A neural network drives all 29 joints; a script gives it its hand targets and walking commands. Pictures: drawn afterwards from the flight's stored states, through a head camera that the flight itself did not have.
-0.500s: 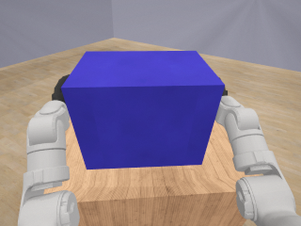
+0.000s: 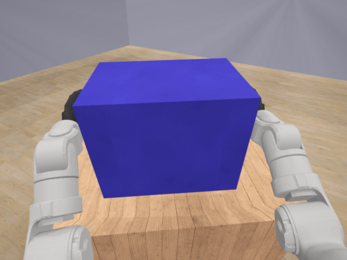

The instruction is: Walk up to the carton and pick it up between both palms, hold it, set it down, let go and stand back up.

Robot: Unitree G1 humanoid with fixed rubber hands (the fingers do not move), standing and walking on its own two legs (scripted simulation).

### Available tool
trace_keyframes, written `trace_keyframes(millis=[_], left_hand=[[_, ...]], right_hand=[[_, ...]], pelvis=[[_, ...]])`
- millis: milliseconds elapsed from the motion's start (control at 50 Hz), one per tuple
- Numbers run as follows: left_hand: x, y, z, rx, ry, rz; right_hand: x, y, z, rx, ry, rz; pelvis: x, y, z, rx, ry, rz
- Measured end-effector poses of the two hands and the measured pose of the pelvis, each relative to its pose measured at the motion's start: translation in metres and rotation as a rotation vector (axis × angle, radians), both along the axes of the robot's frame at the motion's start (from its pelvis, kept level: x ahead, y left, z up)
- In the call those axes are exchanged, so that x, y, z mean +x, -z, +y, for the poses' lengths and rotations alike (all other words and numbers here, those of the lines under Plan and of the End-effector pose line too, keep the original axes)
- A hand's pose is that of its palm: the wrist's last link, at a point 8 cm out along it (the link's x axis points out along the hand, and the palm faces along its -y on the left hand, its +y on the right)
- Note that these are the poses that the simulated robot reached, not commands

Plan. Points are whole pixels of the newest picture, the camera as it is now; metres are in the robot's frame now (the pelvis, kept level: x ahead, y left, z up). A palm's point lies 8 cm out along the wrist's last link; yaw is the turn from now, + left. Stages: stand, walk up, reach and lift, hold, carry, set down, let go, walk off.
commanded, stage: hold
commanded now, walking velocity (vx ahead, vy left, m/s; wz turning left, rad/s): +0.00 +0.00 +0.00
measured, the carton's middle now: (167, 125) +0.38 -0.01 +0.21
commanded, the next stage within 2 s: none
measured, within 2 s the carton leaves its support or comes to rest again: neither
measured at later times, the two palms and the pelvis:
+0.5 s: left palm (68, 126) +0.34 +0.20 +0.24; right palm (250, 118) +0.36 -0.20 +0.24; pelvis -0.01 +0.00 +0.00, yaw +1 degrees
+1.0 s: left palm (73, 125) +0.35 +0.19 +0.23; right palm (253, 118) +0.36 -0.20 +0.24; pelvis +0.00 +0.00 +0.00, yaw +0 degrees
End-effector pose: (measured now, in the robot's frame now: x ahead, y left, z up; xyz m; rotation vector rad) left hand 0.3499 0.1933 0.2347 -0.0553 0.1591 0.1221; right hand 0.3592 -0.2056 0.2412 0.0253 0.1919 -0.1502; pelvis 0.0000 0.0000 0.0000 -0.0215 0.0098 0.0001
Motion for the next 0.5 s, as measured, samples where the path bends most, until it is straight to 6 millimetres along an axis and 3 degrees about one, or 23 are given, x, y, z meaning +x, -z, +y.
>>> trace_keyframes(millis=[500], left_hand=[[-0.0056,-0.0015,0.0081,0.000,-0.006,0.015]], right_hand=[[-0.0023,0.0030,0.0082,0.000,-0.009,0.019]], pelvis=[[-0.0077,0.0005,-0.0020,0.000,-0.014,-0.005]])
